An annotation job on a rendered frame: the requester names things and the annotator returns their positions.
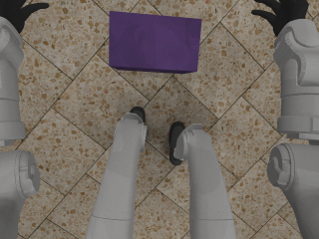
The robot left forearm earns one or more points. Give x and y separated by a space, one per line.
11 56

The robot foot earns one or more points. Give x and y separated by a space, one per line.
140 112
175 130

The robot left hand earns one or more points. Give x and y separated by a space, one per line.
13 11

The robot right foot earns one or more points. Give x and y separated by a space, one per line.
175 130

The robot right forearm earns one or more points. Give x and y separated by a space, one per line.
297 56

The carton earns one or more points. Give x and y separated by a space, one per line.
153 43

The robot right hand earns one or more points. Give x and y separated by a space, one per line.
285 10

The right robot upper arm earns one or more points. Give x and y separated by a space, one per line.
294 168

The left robot upper arm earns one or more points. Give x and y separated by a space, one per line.
19 179

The robot left foot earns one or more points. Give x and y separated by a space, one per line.
140 112

